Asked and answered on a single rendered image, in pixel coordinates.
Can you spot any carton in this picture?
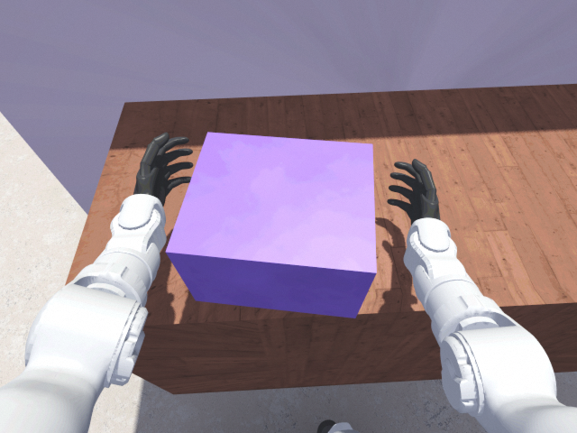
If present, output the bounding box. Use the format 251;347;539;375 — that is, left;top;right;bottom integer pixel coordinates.
166;132;377;318

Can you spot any right robot upper arm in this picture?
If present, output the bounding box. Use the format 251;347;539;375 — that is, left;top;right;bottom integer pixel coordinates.
440;326;577;433

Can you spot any robot left forearm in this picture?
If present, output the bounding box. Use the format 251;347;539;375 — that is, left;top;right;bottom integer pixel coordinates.
24;194;167;367

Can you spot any left robot upper arm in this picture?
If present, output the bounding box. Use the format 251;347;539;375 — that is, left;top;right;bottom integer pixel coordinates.
0;284;149;433

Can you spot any pedestal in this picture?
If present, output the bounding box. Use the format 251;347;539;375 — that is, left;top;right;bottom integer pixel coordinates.
65;84;577;394

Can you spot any left robot hand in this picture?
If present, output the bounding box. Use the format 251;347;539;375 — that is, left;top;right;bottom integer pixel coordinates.
133;133;193;206

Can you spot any robot right forearm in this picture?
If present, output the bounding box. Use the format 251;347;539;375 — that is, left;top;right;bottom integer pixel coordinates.
403;218;556;396

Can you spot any right robot hand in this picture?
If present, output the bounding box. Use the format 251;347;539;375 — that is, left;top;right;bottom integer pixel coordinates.
387;159;440;225

